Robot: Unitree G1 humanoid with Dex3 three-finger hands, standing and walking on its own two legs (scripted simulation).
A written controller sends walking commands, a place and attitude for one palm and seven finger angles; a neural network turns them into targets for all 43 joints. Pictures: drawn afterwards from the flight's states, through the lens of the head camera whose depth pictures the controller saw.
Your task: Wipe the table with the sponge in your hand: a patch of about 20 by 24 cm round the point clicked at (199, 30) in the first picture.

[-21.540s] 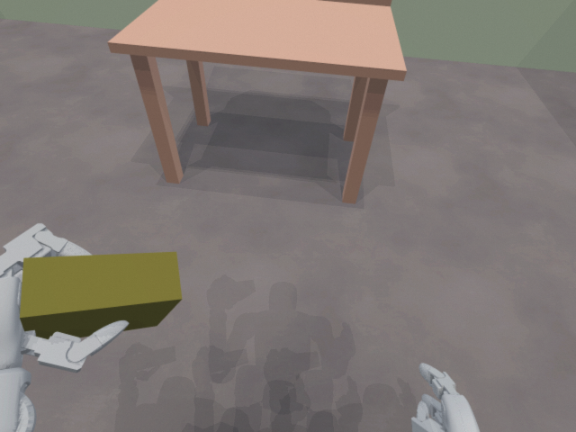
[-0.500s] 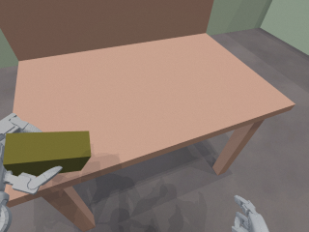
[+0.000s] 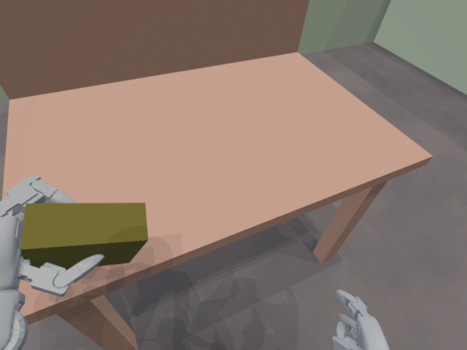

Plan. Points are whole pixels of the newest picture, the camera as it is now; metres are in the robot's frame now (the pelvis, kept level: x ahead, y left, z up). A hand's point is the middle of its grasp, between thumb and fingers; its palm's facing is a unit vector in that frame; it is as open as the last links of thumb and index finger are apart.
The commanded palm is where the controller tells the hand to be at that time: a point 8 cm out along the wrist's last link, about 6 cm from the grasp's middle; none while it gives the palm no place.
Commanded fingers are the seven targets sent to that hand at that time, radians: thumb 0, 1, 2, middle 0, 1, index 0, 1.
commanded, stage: come to a stop and stand still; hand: left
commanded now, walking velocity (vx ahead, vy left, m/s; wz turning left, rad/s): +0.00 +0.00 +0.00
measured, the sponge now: (104, 237) +0.23 +0.21 +0.12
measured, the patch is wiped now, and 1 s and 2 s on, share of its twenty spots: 0.00 0.00 0.00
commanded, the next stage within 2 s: look again from close up in 0.46 s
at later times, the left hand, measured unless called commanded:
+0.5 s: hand (69, 216) +0.24 +0.25 +0.15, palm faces +0.33 -0.87 -0.37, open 9.6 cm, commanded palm +0.19 +0.29 +0.18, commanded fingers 0.00 0.10 1.30 -1.20 -1.60 -1.20 -1.60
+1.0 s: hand (74, 224) +0.23 +0.24 +0.14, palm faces +0.33 -0.87 -0.37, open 9.6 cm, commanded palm +0.18 +0.28 +0.18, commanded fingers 0.00 0.10 1.30 -1.20 -1.60 -1.20 -1.60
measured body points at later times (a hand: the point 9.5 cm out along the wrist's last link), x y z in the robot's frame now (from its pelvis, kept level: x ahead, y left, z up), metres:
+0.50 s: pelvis +0.03 +0.01 +0.00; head +0.04 +0.02 +0.45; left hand +0.22 +0.29 +0.17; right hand +0.22 -0.21 -0.06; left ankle +0.08 +0.08 -0.74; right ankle +0.01 -0.10 -0.74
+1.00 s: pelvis +0.02 +0.00 +0.00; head +0.02 +0.01 +0.45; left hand +0.21 +0.29 +0.16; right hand +0.20 -0.23 -0.07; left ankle +0.08 +0.08 -0.74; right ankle +0.01 -0.10 -0.74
